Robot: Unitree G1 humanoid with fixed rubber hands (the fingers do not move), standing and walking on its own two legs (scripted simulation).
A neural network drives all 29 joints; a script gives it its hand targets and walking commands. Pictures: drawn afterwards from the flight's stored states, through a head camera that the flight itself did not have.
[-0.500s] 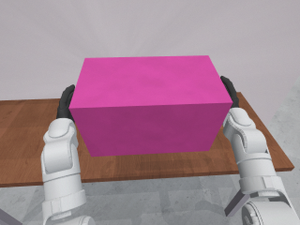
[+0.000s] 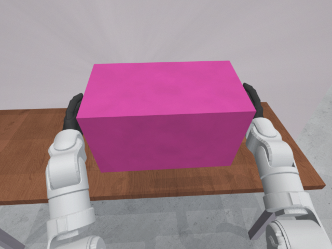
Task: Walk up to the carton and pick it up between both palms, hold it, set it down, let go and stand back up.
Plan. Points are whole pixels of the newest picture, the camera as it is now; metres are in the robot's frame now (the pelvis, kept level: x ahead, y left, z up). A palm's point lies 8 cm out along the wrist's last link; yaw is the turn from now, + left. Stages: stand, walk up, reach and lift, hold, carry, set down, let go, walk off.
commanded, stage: hold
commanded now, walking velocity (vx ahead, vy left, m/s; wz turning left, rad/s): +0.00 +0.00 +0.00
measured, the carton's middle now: (164, 116) +0.37 +0.00 +0.17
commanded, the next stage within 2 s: set down in 1.04 s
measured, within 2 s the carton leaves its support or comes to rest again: neither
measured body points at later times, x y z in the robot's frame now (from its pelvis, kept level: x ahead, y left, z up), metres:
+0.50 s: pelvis +0.00 +0.00 +0.00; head -0.03 +0.02 +0.45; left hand +0.36 +0.20 +0.17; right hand +0.36 -0.20 +0.18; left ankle +0.03 +0.12 -0.75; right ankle +0.00 -0.13 -0.75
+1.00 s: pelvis +0.00 +0.00 +0.00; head -0.04 +0.02 +0.45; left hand +0.36 +0.20 +0.17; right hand +0.36 -0.20 +0.17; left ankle +0.03 +0.12 -0.75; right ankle +0.00 -0.13 -0.75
